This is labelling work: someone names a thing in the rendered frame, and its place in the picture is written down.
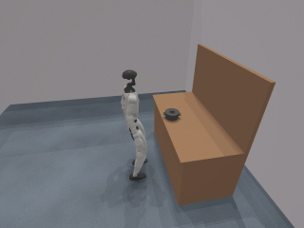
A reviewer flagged robot right forearm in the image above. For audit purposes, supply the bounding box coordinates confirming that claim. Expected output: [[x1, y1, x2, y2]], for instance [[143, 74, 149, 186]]
[[127, 116, 140, 140]]

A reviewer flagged table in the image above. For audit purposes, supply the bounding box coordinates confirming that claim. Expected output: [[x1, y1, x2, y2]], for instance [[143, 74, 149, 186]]
[[152, 44, 276, 206]]

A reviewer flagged pot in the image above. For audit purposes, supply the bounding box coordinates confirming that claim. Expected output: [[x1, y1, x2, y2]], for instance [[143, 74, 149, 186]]
[[163, 112, 181, 122]]

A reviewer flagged lid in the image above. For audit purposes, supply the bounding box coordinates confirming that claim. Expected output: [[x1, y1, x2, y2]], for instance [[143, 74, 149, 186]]
[[164, 108, 180, 117]]

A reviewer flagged right robot foot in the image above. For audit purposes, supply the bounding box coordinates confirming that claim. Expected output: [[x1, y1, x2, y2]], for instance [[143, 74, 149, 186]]
[[129, 173, 146, 181]]

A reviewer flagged robot right upper arm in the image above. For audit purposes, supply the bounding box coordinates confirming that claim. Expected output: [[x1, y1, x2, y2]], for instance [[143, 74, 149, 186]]
[[125, 93, 137, 121]]

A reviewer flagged left robot thigh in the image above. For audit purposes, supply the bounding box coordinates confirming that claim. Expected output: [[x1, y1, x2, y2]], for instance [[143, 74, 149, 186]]
[[136, 118, 145, 138]]

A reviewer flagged robot left upper arm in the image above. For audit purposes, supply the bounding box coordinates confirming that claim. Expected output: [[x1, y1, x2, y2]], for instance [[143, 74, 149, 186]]
[[121, 86, 126, 107]]

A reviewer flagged right robot hand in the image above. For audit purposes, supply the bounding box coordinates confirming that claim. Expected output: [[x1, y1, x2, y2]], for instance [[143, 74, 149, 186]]
[[134, 138, 145, 152]]

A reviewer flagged robot left forearm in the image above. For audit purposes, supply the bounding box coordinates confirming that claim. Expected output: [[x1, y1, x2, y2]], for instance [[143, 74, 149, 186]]
[[122, 106, 126, 118]]

